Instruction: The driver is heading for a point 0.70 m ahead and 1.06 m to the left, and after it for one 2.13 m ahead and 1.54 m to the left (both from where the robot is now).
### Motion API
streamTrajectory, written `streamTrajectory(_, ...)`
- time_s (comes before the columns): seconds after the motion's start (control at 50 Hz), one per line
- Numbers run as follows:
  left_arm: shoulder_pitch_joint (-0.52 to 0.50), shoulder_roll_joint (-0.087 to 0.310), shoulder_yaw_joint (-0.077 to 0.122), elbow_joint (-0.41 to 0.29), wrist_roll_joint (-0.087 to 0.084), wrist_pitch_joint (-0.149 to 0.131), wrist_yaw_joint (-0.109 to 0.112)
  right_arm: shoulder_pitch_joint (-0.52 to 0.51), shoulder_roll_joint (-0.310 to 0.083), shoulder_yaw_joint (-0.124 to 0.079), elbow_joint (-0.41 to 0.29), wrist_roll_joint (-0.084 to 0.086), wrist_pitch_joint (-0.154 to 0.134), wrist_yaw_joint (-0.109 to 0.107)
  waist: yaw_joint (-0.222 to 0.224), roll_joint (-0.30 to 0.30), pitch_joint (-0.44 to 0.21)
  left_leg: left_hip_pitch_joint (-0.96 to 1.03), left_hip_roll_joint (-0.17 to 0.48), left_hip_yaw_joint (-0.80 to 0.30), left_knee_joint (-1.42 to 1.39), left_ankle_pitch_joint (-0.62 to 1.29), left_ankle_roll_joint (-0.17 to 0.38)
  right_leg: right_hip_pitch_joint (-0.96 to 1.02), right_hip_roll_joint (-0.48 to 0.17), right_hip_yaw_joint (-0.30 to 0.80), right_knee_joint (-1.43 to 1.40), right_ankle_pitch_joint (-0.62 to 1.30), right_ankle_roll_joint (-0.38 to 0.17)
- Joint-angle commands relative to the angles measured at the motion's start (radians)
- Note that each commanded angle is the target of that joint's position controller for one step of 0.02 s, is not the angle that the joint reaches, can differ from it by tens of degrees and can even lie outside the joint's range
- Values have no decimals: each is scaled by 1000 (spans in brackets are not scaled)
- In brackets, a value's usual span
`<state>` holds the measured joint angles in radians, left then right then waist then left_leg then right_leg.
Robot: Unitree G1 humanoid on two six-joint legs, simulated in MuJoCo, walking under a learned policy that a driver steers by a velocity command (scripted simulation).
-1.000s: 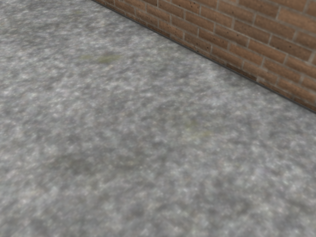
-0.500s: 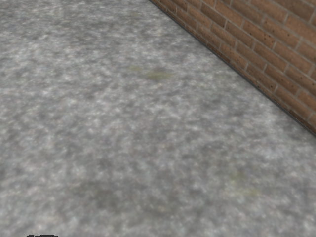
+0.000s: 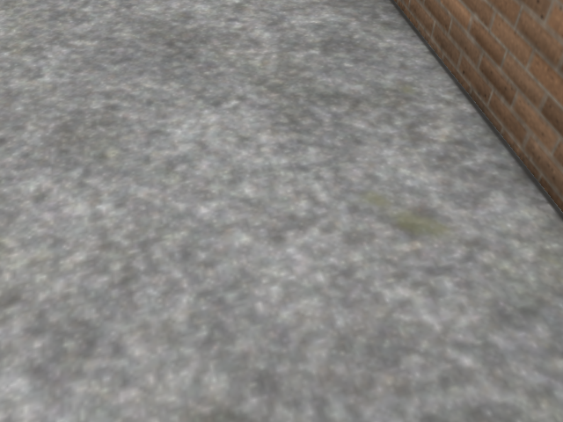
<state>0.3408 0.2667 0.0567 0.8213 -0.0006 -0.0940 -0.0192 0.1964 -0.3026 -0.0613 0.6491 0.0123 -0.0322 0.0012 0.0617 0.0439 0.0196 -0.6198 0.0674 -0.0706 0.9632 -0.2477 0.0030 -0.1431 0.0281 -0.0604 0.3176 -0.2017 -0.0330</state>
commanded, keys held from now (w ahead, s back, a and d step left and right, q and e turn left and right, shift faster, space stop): w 0.28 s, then w+q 0.72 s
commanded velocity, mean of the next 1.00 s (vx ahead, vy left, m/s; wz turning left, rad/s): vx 0.50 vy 0.00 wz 0.35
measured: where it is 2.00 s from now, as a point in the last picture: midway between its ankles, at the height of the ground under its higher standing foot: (175, 243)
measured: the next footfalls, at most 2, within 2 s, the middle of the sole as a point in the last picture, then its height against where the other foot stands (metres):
left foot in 0.22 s outside the picture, level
right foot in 0.72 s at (337, 387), level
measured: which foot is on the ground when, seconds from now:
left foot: up 0.00-0.20, down 0.22-0.72, up 0.74-1.00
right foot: down 0.00-0.24, up 0.26-0.70, down 0.72-1.00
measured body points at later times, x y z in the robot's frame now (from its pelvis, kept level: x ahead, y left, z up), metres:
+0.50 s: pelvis +0.26 +0.07 +0.00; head +0.28 +0.09 +0.45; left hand +0.42 +0.35 -0.10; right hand +0.33 -0.21 -0.11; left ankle +0.24 +0.15 -0.75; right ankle +0.40 -0.10 -0.68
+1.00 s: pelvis +0.53 +0.06 +0.00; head +0.55 +0.07 +0.45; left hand +0.47 +0.34 -0.12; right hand +0.78 -0.14 -0.09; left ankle +0.56 +0.24 -0.68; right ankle +0.53 -0.06 -0.75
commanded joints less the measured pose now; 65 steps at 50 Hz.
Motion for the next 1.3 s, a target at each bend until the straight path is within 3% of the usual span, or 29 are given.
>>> streamTrajectory(0.02, -67, 172, 37, -61, -12, -12, 6, -65, -12, 10, -75, -3, -26, 14, -17, -117, 3, -30, 30, 19, -178, 145, -5, 34, -250, 174, -170, 221, -175)
streamTrajectory(0.1, 4, 200, 40, -21, -25, 5, 6, -178, -20, 12, -100, 8, -37, 30, 21, -125, 22, 50, -3, 62, -343, 222, 2, 60, -258, 130, -155, 226, -151)
streamTrajectory(0.16, 22, 220, 44, 4, -35, 22, 9, -196, -48, 3, -114, 9, -40, 38, -1, -141, 31, 94, -22, 71, -415, 154, 41, 127, -298, 134, -107, 299, -129)
streamTrajectory(0.22, 8, 187, 27, 5, -27, 30, 18, 109, -145, -52, -24, -6, -35, 23, -168, -102, -160, 578, -43, 81, -470, 172, 116, 9, -207, 26, 283, 531, -55)
streamTrajectory(0.24, 58, 97, -6, -36, 1, 17, 16, 247, -248, -73, -11, -27, -27, 9, -182, 96, -317, 943, 222, -296, -465, 123, 238, -328, -100, -20, 671, 170, 12)
streamTrajectory(0.26, 76, 79, -17, -35, -6, -2, 14, 264, -236, -67, -2, -8, -25, 12, -168, 232, -400, 1016, 329, -646, -627, -34, 330, -536, -3, 91, 891, -366, 29)
streamTrajectory(0.28, 10, 172, 10, -48, -32, -14, 7, 215, -173, -44, -3, -3, -30, 17, -173, 139, -271, 920, 299, -568, -656, -115, 293, -640, -65, 147, 971, -339, 17)
streamTrajectory(0.3, -64, 177, 11, -71, -39, -20, 4, 159, -142, -32, -7, -2, -34, 20, -153, 104, -163, 795, 249, -442, -671, -76, 266, -657, -107, 121, 947, -253, 5)
streamTrajectory(0.32, -93, 165, 11, -75, -22, -21, 8, 102, -119, -24, -7, -7, -37, 25, -120, 45, -93, 668, 204, -355, -698, 11, 254, -625, -136, 110, 887, -176, 10)
streamTrajectory(0.4, -66, 120, 9, -67, 5, 5, 10, 37, -94, -22, -5, -9, -52, 23, -38, 44, -48, 458, 131, -226, -788, 214, 266, -480, -157, 114, 731, -51, 52)
streamTrajectory(0.5, -267, 82, -6, -126, 10, 2, 7, 108, -139, -40, 40, 1, -48, -5, -87, 16, 10, 411, 81, -137, -804, 224, 235, -462, -111, 112, 384, 212, 87)
streamTrajectory(0.62, -404, 115, 0, -174, -8, -17, -14, 203, -158, -49, 86, 16, -31, -20, -120, 27, 21, 471, 115, -216, -711, 134, 198, -360, -64, 144, 185, 257, 68)
streamTrajectory(0.66, -373, 139, 10, -169, -8, -24, -15, 201, -162, -53, 91, 11, -21, -23, -98, 52, 9, 500, 126, -256, -650, 158, 181, -299, -55, 135, 164, 174, 47)
streamTrajectory(0.7, -217, 178, 34, -129, -1, -30, -5, 194, -119, -39, 85, 5, -12, -23, -20, 48, -78, 459, 52, -230, -477, 236, 138, -53, -64, 115, 118, 138, -1)
streamTrajectory(0.72, -58, 234, 50, -113, 14, -32, 4, 188, -62, -17, 60, -10, -13, -20, 46, -47, -226, 328, -19, -166, -200, 106, 101, 209, -223, 262, 148, 116, -61)
streamTrajectory(0.74, 21, 305, 72, -84, 17, -15, 4, 312, 9, 4, 30, 15, -27, -19, -3, -356, -356, -27, -147, -43, 130, -312, 35, 523, -440, 691, 58, -110, -208)
streamTrajectory(0.76, 11, 216, 51, -92, 1, -10, -1, 301, -86, -14, 49, 30, -31, -21, 13, -295, -306, -151, -83, -99, 282, -336, 25, 489, -450, 798, -6, -298, -209)
streamTrajectory(0.78, -34, 155, 35, -100, -2, -7, 3, 204, -142, -32, 39, 32, -26, -21, 28, -202, -179, -186, -47, -91, 316, -246, 22, 374, -413, 645, -23, -281, -168)
streamTrajectory(0.8, -89, 134, 27, -104, 5, -5, 3, 158, -136, -33, 32, 23, -20, -23, 6, -140, -113, -154, -11, -65, 302, -170, 15, 257, -372, 520, -39, -162, -146)
streamTrajectory(0.86, -155, 95, 19, -87, 15, -9, 7, 130, -83, -34, 18, 19, -1, -12, -47, -171, -25, -55, 50, -47, 209, -71, 9, 58, -297, 302, -117, 38, -133)
streamTrajectory(0.96, -139, 150, 43, -49, 7, -20, 13, 46, -38, -21, -29, 10, 14, -1, -46, -119, 7, -93, 68, -27, 32, 77, -8, 50, -307, 123, -179, 219, -161)
streamTrajectory(1.12, -72, 218, 63, -10, -21, 14, 22, -165, -35, -12, -106, 12, 7, 47, 9, -100, 67, -21, 28, 83, -303, 206, 41, 168, -316, -75, -152, 302, -103)
streamTrajectory(1.18, -78, 262, 77, -8, -38, 35, 27, -98, -88, -39, -108, 3, 16, 50, -59, -133, 0, 137, -56, 159, -333, 60, 100, 223, -317, -131, 46, 716, -72)
streamTrajectory(1.2, -93, 262, 76, -12, -43, 43, 30, 33, -124, -63, -74, 4, 19, 46, -139, -119, -69, 315, -105, 187, -385, 85, 132, 185, -291, -164, 229, 809, -50)
streamTrajectory(1.22, -76, 227, 62, -18, -29, 44, 35, 217, -191, -100, -18, 10, 27, 30, -221, -72, -162, 609, -118, 135, -410, 113, 171, 14, -251, -177, 488, 688, -11)
streamTrajectory(1.24, -10, 99, 19, -72, 23, 31, 27, 245, -315, -123, -10, 23, 29, 13, -146, 209, -219, 937, 142, -344, -459, 15, 316, -431, -106, -168, 869, -112, 57)
streamTrajectory(1.26, -43, 103, 6, -95, 7, -7, 17, 243, -289, -102, -57, 17, 7, 21, -155, 181, -395, 1032, 265, -768, -637, -189, 426, -594, -2, 89, 1044, -421, 59)
streamTrajectory(1.28, -164, 186, 27, -124, -37, -28, 8, 220, -211, -77, -46, 8, -13, 31, -189, 74, -280, 968, 245, -657, -684, -152, 361, -691, -54, 141, 1062, -330, 39)
streamTrajectory(1.3, -188, 177, 23, -135, -40, -42, 8, 180, -187, -68, -40, 6, -24, 31, -157, 48, -177, 836, 209, -529, -683, -70, 328, -686, -92, 132, 990, -239, 22)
